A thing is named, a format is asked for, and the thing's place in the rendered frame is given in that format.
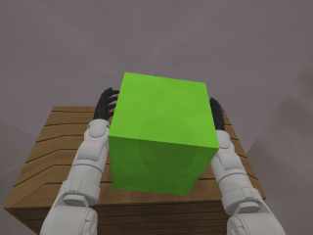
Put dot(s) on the right robot hand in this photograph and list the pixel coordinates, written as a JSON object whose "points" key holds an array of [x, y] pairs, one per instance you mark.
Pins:
{"points": [[217, 114]]}

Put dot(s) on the left robot forearm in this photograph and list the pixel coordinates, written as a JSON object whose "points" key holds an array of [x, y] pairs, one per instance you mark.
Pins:
{"points": [[82, 187]]}

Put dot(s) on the left robot hand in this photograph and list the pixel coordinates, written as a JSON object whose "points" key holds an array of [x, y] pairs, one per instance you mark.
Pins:
{"points": [[103, 107]]}

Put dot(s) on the left robot upper arm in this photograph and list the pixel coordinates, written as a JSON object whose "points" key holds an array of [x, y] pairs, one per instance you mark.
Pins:
{"points": [[71, 220]]}

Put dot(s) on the right robot upper arm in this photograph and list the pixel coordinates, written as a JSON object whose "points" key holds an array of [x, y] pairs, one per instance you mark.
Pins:
{"points": [[254, 223]]}

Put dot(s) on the carton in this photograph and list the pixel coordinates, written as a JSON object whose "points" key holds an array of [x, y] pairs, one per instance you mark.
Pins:
{"points": [[162, 136]]}

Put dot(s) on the pedestal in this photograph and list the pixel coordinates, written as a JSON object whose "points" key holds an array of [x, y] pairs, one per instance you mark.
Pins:
{"points": [[119, 211]]}

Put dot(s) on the right robot forearm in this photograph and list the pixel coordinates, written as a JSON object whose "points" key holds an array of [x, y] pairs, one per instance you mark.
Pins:
{"points": [[238, 194]]}

